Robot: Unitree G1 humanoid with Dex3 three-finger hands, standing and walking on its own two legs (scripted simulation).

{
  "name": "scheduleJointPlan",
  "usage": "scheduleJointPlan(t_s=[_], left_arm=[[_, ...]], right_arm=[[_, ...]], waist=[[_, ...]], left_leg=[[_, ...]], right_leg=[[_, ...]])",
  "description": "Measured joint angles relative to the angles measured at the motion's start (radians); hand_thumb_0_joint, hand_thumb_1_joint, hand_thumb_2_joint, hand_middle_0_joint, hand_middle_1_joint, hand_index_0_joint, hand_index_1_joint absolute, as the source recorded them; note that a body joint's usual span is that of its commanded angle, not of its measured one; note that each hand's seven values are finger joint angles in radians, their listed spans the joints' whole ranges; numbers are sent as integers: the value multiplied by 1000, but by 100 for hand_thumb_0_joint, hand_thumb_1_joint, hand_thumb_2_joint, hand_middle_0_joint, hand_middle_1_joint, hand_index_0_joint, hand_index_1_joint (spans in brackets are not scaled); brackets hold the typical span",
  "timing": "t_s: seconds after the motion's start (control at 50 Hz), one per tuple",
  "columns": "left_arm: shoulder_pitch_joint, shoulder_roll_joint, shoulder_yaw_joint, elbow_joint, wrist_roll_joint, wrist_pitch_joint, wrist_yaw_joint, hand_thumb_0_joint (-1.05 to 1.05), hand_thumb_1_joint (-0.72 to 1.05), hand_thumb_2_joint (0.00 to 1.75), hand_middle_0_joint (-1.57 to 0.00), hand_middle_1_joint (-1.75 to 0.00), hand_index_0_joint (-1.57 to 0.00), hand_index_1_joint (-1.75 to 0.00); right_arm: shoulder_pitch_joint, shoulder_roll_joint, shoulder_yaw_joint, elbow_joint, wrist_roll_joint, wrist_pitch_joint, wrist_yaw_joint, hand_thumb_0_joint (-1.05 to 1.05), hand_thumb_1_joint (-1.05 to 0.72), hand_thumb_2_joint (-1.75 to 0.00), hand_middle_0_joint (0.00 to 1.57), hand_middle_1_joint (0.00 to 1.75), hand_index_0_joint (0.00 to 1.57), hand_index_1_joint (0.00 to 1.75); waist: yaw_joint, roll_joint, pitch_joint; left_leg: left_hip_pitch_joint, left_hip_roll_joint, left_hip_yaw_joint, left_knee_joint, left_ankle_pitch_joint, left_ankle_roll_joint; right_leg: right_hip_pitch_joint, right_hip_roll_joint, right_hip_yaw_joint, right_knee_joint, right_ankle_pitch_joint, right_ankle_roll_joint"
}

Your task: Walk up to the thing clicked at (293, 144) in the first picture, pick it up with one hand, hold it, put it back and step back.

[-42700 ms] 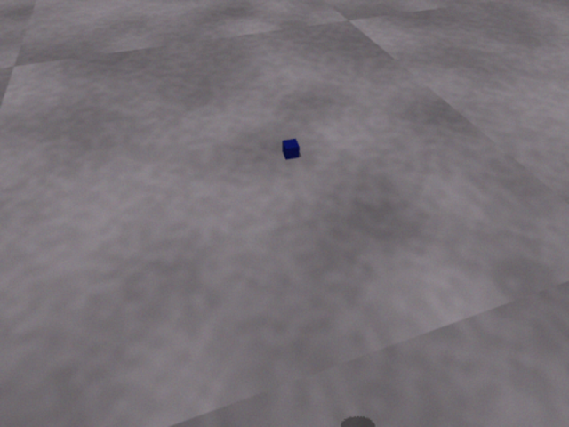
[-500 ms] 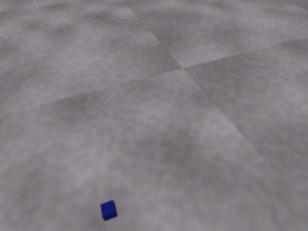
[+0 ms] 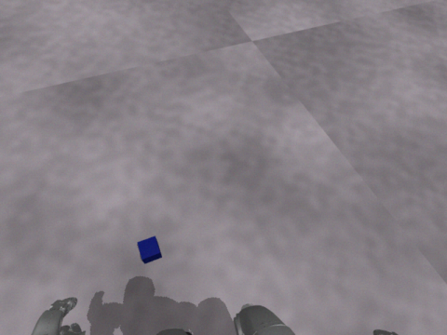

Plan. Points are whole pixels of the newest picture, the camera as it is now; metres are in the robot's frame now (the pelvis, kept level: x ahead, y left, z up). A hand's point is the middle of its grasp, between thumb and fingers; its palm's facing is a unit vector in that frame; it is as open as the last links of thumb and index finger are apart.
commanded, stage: step back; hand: left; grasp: from above
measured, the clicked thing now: (149, 250) +0.45 +0.25 -0.73
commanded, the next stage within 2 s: none
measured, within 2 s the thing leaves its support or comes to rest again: neither
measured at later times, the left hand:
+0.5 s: hand out of the picture +0.03 +0.25 -0.14, palm faces -0.01 -0.92 -0.40, open 7.4 cm
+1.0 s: hand out of the picture -0.19 +0.26 -0.17, palm faces -0.06 -0.92 -0.39, open 7.4 cm
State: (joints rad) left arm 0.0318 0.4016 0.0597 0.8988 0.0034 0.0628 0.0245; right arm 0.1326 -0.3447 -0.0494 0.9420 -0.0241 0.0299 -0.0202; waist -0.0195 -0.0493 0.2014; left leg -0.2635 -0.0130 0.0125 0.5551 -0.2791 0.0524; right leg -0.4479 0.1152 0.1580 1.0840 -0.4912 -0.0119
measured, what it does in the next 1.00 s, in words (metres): walks backwards: right foot, then left foot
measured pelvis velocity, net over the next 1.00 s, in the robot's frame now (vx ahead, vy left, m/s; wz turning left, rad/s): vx -0.27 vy -0.01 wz -0.08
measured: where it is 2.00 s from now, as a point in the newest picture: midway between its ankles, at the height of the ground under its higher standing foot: outside the picture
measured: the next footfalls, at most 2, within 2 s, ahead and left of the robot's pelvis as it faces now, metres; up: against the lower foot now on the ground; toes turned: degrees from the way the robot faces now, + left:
right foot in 0.20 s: +0.00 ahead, -0.13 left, +0.00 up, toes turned +1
left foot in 0.58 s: -0.11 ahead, +0.12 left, +0.00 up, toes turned -2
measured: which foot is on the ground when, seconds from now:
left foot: down 0.00-0.24, up 0.26-0.56, down 0.58-1.00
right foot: up 0.00-0.18, down 0.20-0.60, up 0.62-0.98, down 1.00-1.00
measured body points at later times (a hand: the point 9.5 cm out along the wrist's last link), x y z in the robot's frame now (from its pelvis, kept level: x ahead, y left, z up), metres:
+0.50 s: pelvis -0.11 -0.01 -0.01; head -0.04 -0.02 +0.44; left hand +0.03 +0.30 -0.11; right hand -0.03 -0.33 -0.13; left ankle -0.16 +0.12 -0.69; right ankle -0.04 -0.12 -0.74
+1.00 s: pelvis -0.27 -0.01 -0.02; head -0.21 +0.00 +0.43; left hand -0.19 +0.31 -0.14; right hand -0.14 -0.33 -0.11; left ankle -0.15 +0.12 -0.74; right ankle -0.31 -0.15 -0.74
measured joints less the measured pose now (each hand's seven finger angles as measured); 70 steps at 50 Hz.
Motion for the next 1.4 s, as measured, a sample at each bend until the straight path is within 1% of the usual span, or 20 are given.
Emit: scheduleJointPlan(t_s=[0.1,0.18,0.24,0.3,0.4,0.5,0.56,0.62,0.68,0.72,0.78,0.9,1.0,1.04,1.06,1.12,1.2,1.26,1.34,1.4], left_arm=[[48,-19,-1,-8,8,-1,-6,1,90,90,-20,-30,-21,-30],[74,-29,4,-7,16,-10,-14,1,90,90,-20,-30,-21,-30],[84,-56,6,3,27,-22,-18,1,90,90,-20,-30,-21,-30],[103,-50,4,-19,30,-25,-28,1,90,90,-20,-30,-21,-30],[98,-57,10,-59,26,-21,-19,1,90,90,-20,-30,-21,-30],[71,-58,9,-116,30,-23,-13,1,90,90,-20,-30,-21,-30],[52,-43,6,-139,26,-15,-14,1,90,90,-20,-30,-21,-30],[46,-12,14,-130,18,3,-17,1,90,90,-20,-30,-21,-30],[72,-18,18,-88,22,22,-15,1,90,90,-20,-30,-21,-30],[91,-12,23,-77,13,22,-17,1,90,90,-20,-30,-21,-30],[128,3,34,-76,9,12,-20,1,90,90,-20,-30,-21,-30],[176,22,42,-58,16,13,-14,1,90,90,-20,-30,-21,-30],[182,8,33,-37,17,-1,-26,1,90,90,-20,-30,-20,-30],[167,-26,29,-21,25,-8,-32,1,90,90,-20,-30,-20,-30],[171,-39,25,-25,31,-9,-39,1,90,90,-20,-30,-20,-30],[199,-46,15,-44,39,-5,-48,1,90,90,-20,-30,-21,-30],[190,-58,18,-54,42,3,-38,1,90,90,-20,-31,-21,-30],[153,-50,24,-87,46,-2,-27,1,90,90,-20,-31,-21,-30],[81,-23,25,-141,39,-6,-14,1,90,90,-20,-31,-21,-30],[37,9,30,-150,24,8,-12,1,90,90,-20,-30,-21,-30]], right_arm=[[-13,3,0,-47,7,-7,-9,0,-91,-90,21,30,21,30],[-20,-7,3,-66,11,-1,-3,0,-91,-90,21,30,21,30],[-31,-28,-1,-52,21,14,1,0,-91,-90,21,30,21,30],[-22,-18,-1,-37,25,28,0,0,-91,-90,20,30,21,30],[12,-44,5,-39,31,19,2,0,-91,-90,20,30,21,30],[41,-74,4,-38,29,15,-10,0,-91,-90,20,30,21,30],[53,-70,1,-38,19,7,-7,0,-91,-90,20,30,21,30],[43,-27,-1,-28,-3,2,3,0,-91,-90,20,30,21,30],[59,-16,9,-38,-16,0,17,0,-91,-90,20,30,21,30],[63,-7,14,-37,-21,0,15,0,-91,-90,21,30,21,30],[49,0,14,-48,-16,-4,11,0,-91,-90,21,30,21,30],[-18,-6,6,-109,-1,-18,1,0,-90,-90,21,30,21,30],[-62,-34,3,-145,-2,-2,5,0,-90,-90,21,30,21,30],[-72,-61,-7,-136,6,12,5,0,-90,-90,21,30,21,30],[-63,-66,-13,-127,9,20,3,0,-91,-90,21,30,21,30],[-19,-54,-15,-93,15,37,-2,0,-91,-90,20,30,21,30],[50,-68,-13,-75,22,25,1,0,-91,-90,20,30,21,30],[92,-72,-8,-63,23,17,-5,0,-91,-90,20,30,21,30],[122,-55,-3,-48,10,8,-7,0,-91,-90,20,30,21,30],[103,-4,2,-28,-6,5,-3,0,-91,-90,20,30,21,30]], waist=[[1,7,8],[8,25,4],[-6,98,9],[17,69,-14],[33,56,-38],[24,70,-30],[12,55,-20],[31,-33,7],[-2,0,-25],[1,7,-44],[27,-2,-59],[50,-9,-25],[55,22,-10],[35,98,7],[27,118,-2],[61,71,-50],[48,66,-88],[32,73,-85],[6,58,-47],[25,-41,6]], left_leg=[[-15,-1,37,29,1,4],[-48,6,65,97,-18,-4],[-72,44,27,154,-25,-16],[-128,-37,-46,351,-220,-33],[-157,-111,-145,572,-222,-58],[-74,-66,-127,403,-233,-81],[7,-22,-81,160,-166,-67],[44,-58,-28,86,-74,-33],[17,-16,-62,82,-49,-19],[11,6,-70,34,-7,-22],[-9,24,-53,-18,46,-28],[-75,46,-14,-1,94,-34],[-153,74,11,81,109,-59],[-177,106,-35,114,118,-61],[-193,92,-69,135,58,-56],[-244,-23,-103,366,-161,-56],[-234,-101,-148,571,-143,-60],[-152,-85,-135,496,-174,-69],[-5,-27,-70,175,-157,-63],[35,-66,-17,84,-77,-33]], right_leg=[[85,-43,-32,-157,14,24],[168,-81,-85,-374,72,7],[201,-46,-128,-443,170,-10],[178,-76,-113,-442,184,-25],[143,-108,-108,-522,267,-18],[90,-118,-143,-524,310,-6],[51,-134,-172,-475,311,9],[21,-161,-115,-399,247,12],[-32,-51,-52,-147,11,9],[-52,1,-13,21,6,3],[-40,21,22,142,34,13],[92,-38,11,-29,-3,58],[222,-104,-73,-396,64,36],[238,-66,-117,-430,117,24],[231,-62,-134,-425,124,20],[185,-114,-95,-407,140,4],[154,-145,-100,-474,212,10],[114,-145,-127,-483,247,13],[49,-158,-181,-431,261,22],[5,-190,-127,-346,205,13]])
